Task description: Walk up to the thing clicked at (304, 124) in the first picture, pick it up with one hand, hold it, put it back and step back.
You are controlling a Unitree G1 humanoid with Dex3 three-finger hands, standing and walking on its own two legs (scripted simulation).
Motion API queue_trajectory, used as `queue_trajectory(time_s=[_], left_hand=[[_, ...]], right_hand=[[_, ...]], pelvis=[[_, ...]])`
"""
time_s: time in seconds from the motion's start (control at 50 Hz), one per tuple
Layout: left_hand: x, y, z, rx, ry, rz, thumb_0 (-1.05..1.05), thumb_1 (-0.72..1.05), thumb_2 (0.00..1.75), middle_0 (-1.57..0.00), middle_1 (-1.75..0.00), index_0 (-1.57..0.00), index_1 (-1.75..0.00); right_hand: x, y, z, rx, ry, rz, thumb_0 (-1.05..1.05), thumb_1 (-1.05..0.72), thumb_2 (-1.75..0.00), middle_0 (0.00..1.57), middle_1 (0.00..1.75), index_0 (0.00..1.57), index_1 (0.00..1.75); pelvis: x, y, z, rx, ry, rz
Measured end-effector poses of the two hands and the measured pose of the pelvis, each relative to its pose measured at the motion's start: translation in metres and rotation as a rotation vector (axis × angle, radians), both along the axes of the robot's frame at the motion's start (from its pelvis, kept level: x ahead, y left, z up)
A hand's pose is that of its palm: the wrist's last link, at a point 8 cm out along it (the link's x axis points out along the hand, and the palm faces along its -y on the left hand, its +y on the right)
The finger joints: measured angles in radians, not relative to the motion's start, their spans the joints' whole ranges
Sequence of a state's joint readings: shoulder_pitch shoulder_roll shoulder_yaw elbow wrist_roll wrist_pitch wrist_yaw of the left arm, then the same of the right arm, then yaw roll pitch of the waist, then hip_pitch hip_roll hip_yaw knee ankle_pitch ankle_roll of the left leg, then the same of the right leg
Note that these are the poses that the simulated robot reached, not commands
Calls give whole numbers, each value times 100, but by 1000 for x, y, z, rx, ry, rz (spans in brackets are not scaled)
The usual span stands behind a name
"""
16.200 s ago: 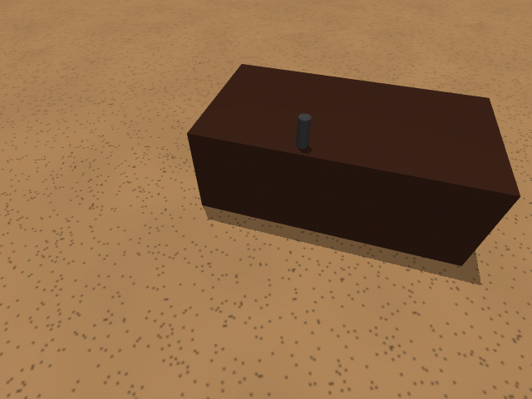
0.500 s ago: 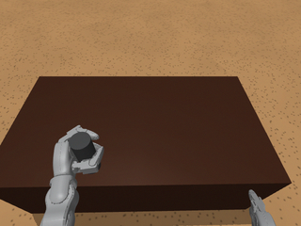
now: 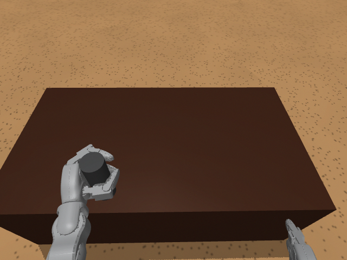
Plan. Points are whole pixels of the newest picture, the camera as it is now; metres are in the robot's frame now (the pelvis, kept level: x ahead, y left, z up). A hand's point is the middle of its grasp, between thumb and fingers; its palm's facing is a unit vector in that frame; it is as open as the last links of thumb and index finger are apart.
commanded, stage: hold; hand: left
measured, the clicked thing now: (99, 177) +0.31 +0.17 +0.04
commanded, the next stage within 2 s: crouch in 1.34 s
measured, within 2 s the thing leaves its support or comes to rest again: neither
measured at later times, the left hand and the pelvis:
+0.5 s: hand (101, 176) +0.31 +0.17 +0.05, palm faces +0.19 -0.98 -0.01, open 6.5 cm; pelvis +0.00 +0.00 +0.00, yaw +0 degrees
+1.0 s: hand (101, 172) +0.32 +0.17 +0.06, palm faces +0.18 -0.98 +0.00, open 6.5 cm; pelvis +0.00 +0.00 +0.00, yaw +0 degrees
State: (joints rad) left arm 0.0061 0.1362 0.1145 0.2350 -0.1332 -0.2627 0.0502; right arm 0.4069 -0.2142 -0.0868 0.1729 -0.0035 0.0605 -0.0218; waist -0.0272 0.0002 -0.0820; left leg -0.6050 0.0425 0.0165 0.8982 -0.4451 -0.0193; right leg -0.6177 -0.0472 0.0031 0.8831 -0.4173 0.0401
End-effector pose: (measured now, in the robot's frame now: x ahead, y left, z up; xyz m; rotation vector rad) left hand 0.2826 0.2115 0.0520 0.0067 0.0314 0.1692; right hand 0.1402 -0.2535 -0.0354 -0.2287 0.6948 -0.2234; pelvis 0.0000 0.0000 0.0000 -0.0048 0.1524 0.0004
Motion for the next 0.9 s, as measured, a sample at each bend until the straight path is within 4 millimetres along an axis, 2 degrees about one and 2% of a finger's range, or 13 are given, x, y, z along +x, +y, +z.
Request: queue_trajectory(time_s=[0.16, 0.3, 0.4, 0.54, 0.9], left_hand=[[2, 6, 5, 5, -15, 27, 0, -1, 117, -93, -114, -94, -113], [5, 1, 5, 3, -6, 2, 0, -1, 117, -93, -114, -94, -113], [1, -1, 3, -6, 2, 5, 0, -1, 117, -93, -114, -94, -113], [-4, 6, 1, 2, -5, 25, 0, -1, 117, -92, -114, -94, -113], [5, 3, 7, 2, -16, 10, 0, -1, 117, -92, -114, -94, -114]], right_hand=[[3, -1, 1, -2, -11, 3, -1, 54, -5, 5, 5, 6, 5], [-1, -2, -1, 1, -4, 4, -1, 54, -5, 5, 5, 6, 5], [-4, -3, -2, 4, 9, -4, -1, 54, -5, 5, 5, 6, 5], [0, -1, 1, 0, -6, 4, -1, 55, -5, 5, 5, 6, 5], [2, -1, 2, 3, -7, 1, -1, 55, -5, 5, 5, 6, 5]], pelvis=[[-1, -2, 0, 1, -8, 3], [-2, -2, 1, 1, -10, 3], [-3, -2, 2, 1, -11, 0], [-3, -3, 2, 2, -11, 2], [0, -2, 2, 1, -9, 1]])
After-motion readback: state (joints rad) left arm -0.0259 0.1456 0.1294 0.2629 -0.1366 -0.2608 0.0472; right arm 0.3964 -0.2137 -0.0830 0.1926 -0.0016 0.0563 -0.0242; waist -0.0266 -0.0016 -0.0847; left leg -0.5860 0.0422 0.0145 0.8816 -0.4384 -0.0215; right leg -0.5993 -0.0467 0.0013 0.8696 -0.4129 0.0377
